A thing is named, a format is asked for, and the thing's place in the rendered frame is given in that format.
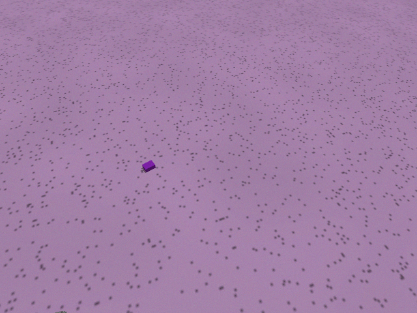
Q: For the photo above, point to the small box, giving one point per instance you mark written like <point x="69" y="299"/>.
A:
<point x="148" y="166"/>

